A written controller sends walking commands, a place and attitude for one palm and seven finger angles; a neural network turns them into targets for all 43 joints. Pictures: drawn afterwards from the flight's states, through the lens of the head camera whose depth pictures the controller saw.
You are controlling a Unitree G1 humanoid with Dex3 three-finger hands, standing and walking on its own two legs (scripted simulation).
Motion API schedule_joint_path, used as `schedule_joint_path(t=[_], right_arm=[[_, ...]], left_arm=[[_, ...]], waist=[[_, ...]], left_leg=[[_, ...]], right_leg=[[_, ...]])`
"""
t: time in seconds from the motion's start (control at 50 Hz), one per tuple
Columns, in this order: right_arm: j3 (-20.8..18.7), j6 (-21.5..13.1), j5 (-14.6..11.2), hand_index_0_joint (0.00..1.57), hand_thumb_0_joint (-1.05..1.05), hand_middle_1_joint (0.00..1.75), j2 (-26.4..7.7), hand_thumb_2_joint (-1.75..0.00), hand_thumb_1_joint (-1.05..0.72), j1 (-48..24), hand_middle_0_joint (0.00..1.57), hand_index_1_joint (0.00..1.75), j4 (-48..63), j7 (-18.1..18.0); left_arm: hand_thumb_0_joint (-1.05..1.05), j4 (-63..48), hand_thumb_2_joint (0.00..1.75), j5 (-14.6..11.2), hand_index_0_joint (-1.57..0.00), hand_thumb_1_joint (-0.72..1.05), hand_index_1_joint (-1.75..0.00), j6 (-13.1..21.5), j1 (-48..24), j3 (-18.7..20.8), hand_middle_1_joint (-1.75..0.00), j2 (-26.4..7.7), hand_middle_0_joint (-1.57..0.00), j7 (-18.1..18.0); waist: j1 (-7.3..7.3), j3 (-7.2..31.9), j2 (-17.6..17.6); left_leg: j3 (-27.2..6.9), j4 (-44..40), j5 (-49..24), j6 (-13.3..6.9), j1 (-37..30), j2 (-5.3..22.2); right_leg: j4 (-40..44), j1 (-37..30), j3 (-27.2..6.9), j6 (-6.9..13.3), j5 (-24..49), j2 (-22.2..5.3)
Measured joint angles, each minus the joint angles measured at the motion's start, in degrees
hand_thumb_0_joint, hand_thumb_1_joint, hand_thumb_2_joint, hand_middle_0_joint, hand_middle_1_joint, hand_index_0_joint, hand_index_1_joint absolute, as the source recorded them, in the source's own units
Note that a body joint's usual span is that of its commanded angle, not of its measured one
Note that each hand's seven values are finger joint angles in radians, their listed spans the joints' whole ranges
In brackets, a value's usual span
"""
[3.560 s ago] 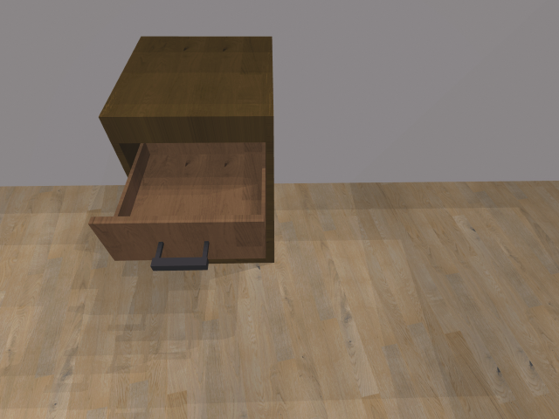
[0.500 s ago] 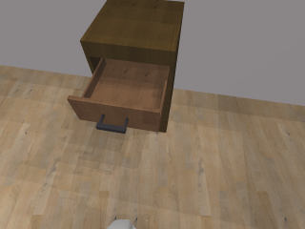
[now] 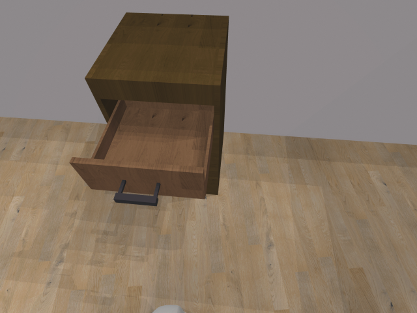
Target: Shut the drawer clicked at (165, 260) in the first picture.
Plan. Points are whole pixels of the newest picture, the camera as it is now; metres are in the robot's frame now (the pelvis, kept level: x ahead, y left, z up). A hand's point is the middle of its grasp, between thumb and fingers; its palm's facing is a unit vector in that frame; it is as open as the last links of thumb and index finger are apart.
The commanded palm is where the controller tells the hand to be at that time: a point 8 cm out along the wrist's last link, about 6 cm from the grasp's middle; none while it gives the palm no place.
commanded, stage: come to a stop and stand still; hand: left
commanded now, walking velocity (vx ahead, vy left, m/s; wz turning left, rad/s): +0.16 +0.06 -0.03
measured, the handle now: (138, 192) +0.44 +0.24 -0.20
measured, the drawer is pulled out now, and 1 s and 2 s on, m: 0.27 0.27 0.27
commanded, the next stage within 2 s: look again from close up in 1.48 s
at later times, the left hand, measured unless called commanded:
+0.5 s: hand out of the picture +0.13 +0.18 -0.16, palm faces -0.01 -0.96 -0.28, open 7.3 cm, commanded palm none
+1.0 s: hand out of the picture +0.10 +0.19 -0.17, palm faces -0.01 -0.97 -0.23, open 7.3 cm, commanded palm none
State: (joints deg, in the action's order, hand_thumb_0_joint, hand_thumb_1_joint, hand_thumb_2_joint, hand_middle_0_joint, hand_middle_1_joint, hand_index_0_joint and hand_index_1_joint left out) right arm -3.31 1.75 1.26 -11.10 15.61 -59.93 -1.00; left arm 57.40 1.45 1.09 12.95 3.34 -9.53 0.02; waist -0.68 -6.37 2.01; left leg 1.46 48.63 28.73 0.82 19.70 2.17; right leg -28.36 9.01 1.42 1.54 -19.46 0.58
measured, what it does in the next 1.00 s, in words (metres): steps on the spot: left foot, then right foot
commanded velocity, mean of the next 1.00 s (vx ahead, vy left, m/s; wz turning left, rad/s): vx -0.08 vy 0.02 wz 0.00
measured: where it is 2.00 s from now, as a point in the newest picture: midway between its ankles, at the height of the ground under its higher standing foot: outside the picture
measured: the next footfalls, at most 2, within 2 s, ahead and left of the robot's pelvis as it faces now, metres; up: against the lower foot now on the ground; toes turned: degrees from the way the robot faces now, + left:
left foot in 0.14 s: +0.13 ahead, +0.12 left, +0.00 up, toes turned +2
right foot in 0.38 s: +0.09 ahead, -0.10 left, +0.00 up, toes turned -2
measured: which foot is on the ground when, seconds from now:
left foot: up 0.00-0.12, down 0.14-0.44, up 0.46-0.66, down 0.68-1.00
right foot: down 0.00-0.16, up 0.18-0.36, down 0.38-1.00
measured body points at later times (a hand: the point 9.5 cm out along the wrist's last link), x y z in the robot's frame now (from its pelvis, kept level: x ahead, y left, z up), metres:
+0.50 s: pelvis +0.07 -0.02 +0.00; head +0.12 -0.04 +0.44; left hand +0.13 +0.23 -0.14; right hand +0.12 -0.26 -0.17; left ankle +0.07 +0.12 -0.72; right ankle +0.04 -0.10 -0.74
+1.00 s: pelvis +0.05 +0.01 +0.00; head +0.06 +0.01 +0.45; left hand +0.10 +0.24 -0.15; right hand +0.11 -0.22 -0.15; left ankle +0.08 +0.11 -0.74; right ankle +0.05 -0.10 -0.74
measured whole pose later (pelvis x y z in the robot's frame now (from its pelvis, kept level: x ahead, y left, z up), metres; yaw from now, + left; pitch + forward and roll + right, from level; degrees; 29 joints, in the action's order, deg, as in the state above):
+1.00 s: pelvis +0.05 +0.01 +0.00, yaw -2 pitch -3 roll -1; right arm -1.4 0.9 0.7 -10.4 12.0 -55.1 -1.4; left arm 57.9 0.8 -0.1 14.0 0.1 -9.2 -3.1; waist -1.0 -3.7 1.4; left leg 2.0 32.6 14.7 -1.0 13.8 0.1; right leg -32.2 11.4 2.1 0.5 -17.9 -0.1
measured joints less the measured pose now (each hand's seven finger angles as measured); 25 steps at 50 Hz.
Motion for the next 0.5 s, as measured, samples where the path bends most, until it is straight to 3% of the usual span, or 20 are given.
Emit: schedule_joint_path(t=[0.06, 0.12, 0.16, 0.2, 0.26, 0.38, 0.44, 0.5], right_arm=[[-0.06, -0.42, -0.28, 0.2, 0.01, 0.3, 0.35, -0.9, -0.91, -0.83, 0.19, 0.3, -0.01, 0.29], [0.29, -1.69, -0.29, 0.2, 0.01, 0.3, 0.79, -0.9, -0.91, -1.9, 0.19, 0.3, 0.68, 0.47], [0.65, -3.15, -0.02, 0.2, 0.0, 0.3, 0.94, -0.9, -0.91, -2.21, 0.19, 0.3, 1.14, 0.11], [1.19, -3.41, 0.12, 0.2, 0.0, 0.3, 2.12, -0.9, -0.91, -3.09, 0.19, 0.3, 1.1, -0.72], [1.97, -2.87, 0.02, 0.2, 0.0, 0.3, 3.35, -0.9, -0.91, -4.22, 0.19, 0.3, 1.01, -1.85], [1.32, -1.08, -0.39, 0.2, 0.0, 0.3, 2.46, -0.9, -0.93, -6.71, 0.2, 0.3, 1.38, -2.27], [0.42, 0.19, -0.64, 0.2, 0.0, 0.3, 1.44, -0.89, -0.92, -7.06, 0.2, 0.3, 1.59, -1.9], [-0.42, 1.4, -0.55, 0.2, 0.0, 0.3, 0.46, -0.89, -0.92, -6.88, 0.2, 0.3, 1.9, -1.48]], left_arm=[[0.01, 1.14, 0.9, -0.06, -0.2, 0.91, -0.3, 0.36, 1.91, 0.05, -0.3, 0.23, -0.2, -0.44], [0.01, 2.67, 0.9, -0.4, -0.2, 0.91, -0.3, 0.15, 3.63, 0.01, -0.3, 0.33, -0.2, -0.44], [0.01, 3.61, 0.9, -0.74, -0.2, 0.91, -0.3, -0.47, 4.44, -0.18, -0.3, 0.45, -0.2, -0.6], [0.01, 4.59, 0.9, -1.09, -0.2, 0.91, -0.3, -1.45, 3.73, -0.49, -0.3, 0.03, -0.2, -1.13], [0.01, 4.83, 0.9, -0.98, -0.2, 0.91, -0.3, -2.54, 1.61, -0.94, -0.3, 0.01, -0.2, -1.44], [0.01, 1.33, 0.9, -0.6, -0.2, 0.91, -0.3, -2.78, -2.22, -0.72, -0.3, -0.48, -0.2, -1.25], [0.01, 0.07, 0.9, -0.07, -0.2, 0.92, -0.3, -2.97, -2.61, -0.36, -0.3, -1.0, -0.2, -1.25], [0.01, -0.36, 0.9, 0.09, -0.2, 0.91, -0.3, -2.81, -3.06, -0.33, -0.3, -1.41, -0.2, -1.46]], waist=[[0.54, -0.19, -1.78], [0.69, -0.29, -2.89], [0.75, 0.04, -2.99], [1.15, -0.17, -4.63], [1.28, -0.38, -5.09], [1.2, -1.89, -3.1], [0.59, -1.27, -0.96], [-0.19, -0.42, -0.31]], left_leg=[[1.69, -3.29, -2.41, 0.19, 1.35, -0.29], [2.42, -13.16, -10.44, 0.11, -0.16, -0.5], [2.1, -16.88, -17.38, -1.77, -1.25, -0.5], [3.21, -15.12, -15.22, -2.6, -1.73, -1.21], [3.61, -17.43, -14.27, -2.22, -3.59, -1.89], [3.1, -19.25, -15.49, -1.16, -4.1, -1.89], [2.07, -17.69, -14.48, -0.21, -3.45, -0.33], [-0.17, -10.39, -6.55, -0.12, -1.72, -0.94]], right_leg=[[3.0, -2.88, -0.9, -0.19, 0.37, -0.41], [2.88, -4.7, -1.46, -0.84, -1.11, -0.39], [-1.95, -3.53, -1.62, -1.24, -4.15, -0.07], [-9.32, -0.82, -1.95, -1.24, -8.91, -0.93], [-12.95, 2.25, -0.99, -1.51, -11.4, -1.62], [-5.22, 4.87, -0.27, -1.03, 0.71, -1.8], [-4.7, 4.48, 0.71, 0.57, 0.76, -0.19], [-3.58, 3.81, 1.55, 1.73, 0.23, 0.27]])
